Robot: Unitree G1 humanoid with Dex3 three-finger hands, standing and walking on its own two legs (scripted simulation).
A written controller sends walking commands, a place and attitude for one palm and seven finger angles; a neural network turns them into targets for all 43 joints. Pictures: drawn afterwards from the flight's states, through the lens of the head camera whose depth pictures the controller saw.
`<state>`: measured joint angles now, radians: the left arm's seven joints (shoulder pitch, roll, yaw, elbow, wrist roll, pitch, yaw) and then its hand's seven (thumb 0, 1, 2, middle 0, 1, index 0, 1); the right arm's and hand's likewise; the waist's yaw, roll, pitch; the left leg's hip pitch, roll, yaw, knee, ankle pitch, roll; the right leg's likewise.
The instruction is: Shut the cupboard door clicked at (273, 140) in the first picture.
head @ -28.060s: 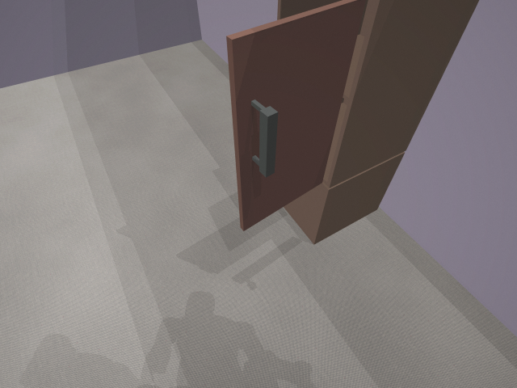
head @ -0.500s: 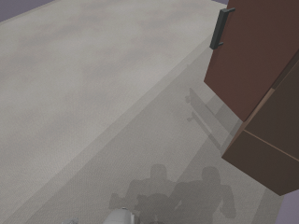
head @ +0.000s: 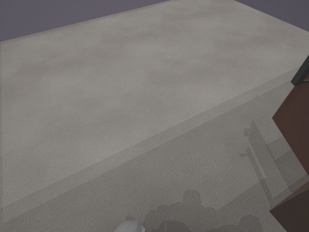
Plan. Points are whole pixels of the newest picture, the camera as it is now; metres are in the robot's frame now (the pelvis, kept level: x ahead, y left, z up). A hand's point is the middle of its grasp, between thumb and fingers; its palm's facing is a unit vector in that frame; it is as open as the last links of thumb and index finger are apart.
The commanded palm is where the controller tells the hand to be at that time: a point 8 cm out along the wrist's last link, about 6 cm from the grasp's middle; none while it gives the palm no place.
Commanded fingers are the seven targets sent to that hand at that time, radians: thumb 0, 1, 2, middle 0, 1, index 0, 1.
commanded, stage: walk to a spot facing it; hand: left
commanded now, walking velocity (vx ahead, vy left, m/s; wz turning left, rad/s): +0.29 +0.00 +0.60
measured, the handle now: out of the picture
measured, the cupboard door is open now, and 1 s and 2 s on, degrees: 66 66 66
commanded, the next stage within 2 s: turn to face it in 1.06 s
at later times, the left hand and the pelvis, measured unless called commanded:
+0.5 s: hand out of the picture +0.09 +0.27 -0.17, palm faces +0.33 -0.92 -0.21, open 7.4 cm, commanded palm none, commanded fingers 0.00 0.90 0.90 -0.20 -0.30 -0.20 -0.30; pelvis +0.13 +0.07 +0.00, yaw +17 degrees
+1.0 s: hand (84, 168) +0.33 +0.28 -0.14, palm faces +0.50 -0.83 -0.23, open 7.1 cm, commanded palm none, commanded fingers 0.00 0.90 0.90 -0.20 -0.30 -0.20 -0.30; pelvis +0.34 +0.08 +0.01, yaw +29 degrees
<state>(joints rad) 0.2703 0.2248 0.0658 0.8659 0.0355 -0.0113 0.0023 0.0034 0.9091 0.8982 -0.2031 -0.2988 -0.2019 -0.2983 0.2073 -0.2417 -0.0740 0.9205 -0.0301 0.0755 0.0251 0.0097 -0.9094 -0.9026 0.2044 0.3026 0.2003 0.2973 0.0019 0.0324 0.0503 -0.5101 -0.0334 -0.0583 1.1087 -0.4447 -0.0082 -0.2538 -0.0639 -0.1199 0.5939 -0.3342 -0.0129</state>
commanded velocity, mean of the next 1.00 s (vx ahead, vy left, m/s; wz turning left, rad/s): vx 0.29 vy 0.00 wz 0.45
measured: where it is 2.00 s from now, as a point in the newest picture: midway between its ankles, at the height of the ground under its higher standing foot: (134, 193)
